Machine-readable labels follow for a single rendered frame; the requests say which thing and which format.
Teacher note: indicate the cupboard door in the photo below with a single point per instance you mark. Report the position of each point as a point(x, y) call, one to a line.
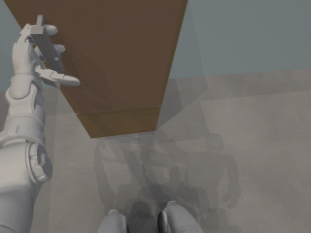
point(118, 49)

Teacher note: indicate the robot left upper arm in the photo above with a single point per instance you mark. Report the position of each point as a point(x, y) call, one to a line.
point(24, 168)

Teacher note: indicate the robot thigh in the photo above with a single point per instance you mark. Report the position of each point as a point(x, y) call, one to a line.
point(113, 223)
point(176, 219)

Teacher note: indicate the robot left thigh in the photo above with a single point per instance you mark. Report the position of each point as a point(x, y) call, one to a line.
point(113, 223)

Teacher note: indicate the handle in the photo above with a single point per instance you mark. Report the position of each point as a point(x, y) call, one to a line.
point(43, 41)

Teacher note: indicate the left robot hand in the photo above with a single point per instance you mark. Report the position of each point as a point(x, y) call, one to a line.
point(25, 59)

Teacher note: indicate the robot right thigh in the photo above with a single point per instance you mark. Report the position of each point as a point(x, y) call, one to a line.
point(176, 219)

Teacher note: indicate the left robot forearm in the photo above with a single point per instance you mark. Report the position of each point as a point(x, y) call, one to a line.
point(26, 117)

